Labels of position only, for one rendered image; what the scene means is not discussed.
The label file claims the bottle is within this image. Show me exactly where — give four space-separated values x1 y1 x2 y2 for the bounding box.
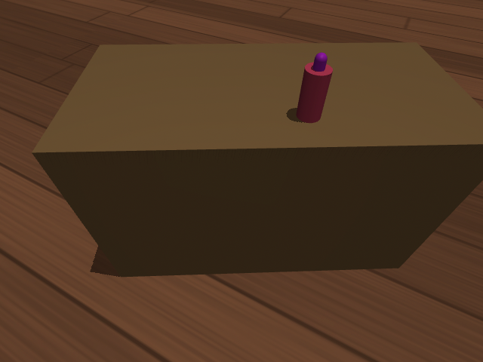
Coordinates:
296 53 333 123

